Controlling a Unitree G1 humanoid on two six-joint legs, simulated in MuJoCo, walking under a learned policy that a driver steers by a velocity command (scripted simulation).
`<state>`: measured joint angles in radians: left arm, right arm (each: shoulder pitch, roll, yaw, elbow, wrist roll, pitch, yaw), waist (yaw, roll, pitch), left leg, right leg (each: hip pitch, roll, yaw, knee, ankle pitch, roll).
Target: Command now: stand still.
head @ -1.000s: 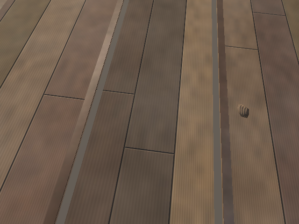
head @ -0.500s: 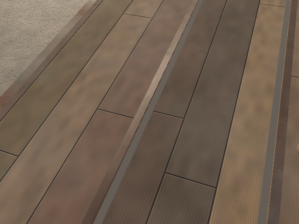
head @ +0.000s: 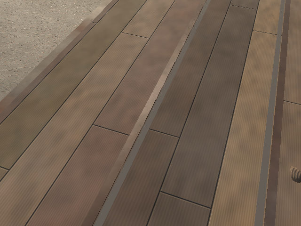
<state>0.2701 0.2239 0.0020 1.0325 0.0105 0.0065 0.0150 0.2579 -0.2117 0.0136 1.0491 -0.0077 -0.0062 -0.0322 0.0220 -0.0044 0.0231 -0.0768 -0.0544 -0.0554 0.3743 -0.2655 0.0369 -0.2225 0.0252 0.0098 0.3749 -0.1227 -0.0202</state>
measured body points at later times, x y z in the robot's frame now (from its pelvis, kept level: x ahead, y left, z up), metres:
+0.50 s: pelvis +0.07 -0.02 -0.01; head +0.07 -0.04 +0.44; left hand +0.13 +0.23 -0.15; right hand -0.01 -0.26 -0.17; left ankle -0.04 +0.10 -0.74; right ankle +0.10 -0.11 -0.74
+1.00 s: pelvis +0.32 -0.05 -0.02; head +0.36 -0.05 +0.42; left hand +0.20 +0.17 -0.16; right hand +0.51 -0.26 -0.14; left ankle +0.46 +0.02 -0.74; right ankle +0.12 -0.12 -0.74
